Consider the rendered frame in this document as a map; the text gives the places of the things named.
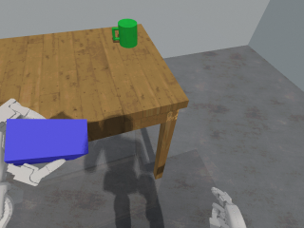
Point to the right robot hand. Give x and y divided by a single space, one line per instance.
229 217

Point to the sponge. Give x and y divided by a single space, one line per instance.
35 141

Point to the left robot hand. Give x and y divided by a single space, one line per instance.
27 173

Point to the table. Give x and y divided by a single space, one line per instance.
86 75

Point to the robot left forearm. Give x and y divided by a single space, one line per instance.
6 204

